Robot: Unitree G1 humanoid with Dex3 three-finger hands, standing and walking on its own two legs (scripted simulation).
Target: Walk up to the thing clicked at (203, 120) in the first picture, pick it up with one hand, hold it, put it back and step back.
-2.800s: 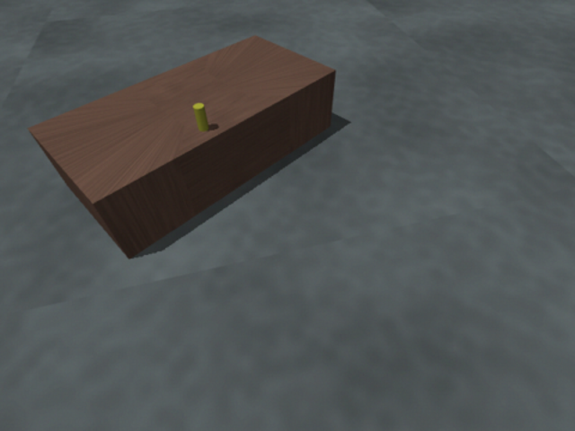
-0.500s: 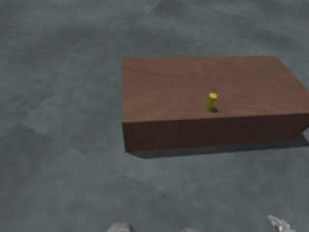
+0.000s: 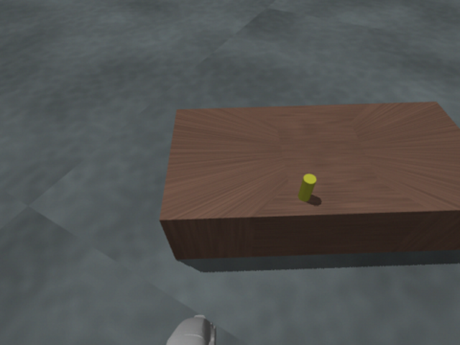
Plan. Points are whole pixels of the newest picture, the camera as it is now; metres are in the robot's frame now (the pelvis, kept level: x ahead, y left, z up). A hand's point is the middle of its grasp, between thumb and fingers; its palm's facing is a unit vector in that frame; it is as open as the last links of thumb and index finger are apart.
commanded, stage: walk up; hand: right
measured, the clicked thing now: (306, 188) +0.69 -0.20 -0.35
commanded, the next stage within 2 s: none
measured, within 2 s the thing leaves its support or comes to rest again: neither
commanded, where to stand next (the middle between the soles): +0.29 -0.09 m, yaw +3 degrees
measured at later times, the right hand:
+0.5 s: hand (459, 335) +0.19 -0.40 -0.13, palm faces -0.05 +0.88 -0.47, open 7.4 cm
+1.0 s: hand (418, 265) +0.34 -0.39 -0.16, palm faces -0.13 +0.91 -0.39, open 7.4 cm
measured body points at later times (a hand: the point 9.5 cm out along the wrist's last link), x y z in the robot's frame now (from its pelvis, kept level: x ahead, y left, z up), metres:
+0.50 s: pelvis +0.16 -0.10 -0.01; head +0.17 -0.09 +0.44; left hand +0.23 +0.24 -0.12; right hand +0.20 -0.44 -0.10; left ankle +0.14 +0.08 -0.72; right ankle +0.26 -0.26 -0.72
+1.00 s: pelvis +0.21 -0.13 -0.02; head +0.24 -0.12 +0.43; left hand +0.25 +0.21 -0.14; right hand +0.34 -0.43 -0.13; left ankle +0.25 -0.01 -0.73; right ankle +0.24 -0.25 -0.72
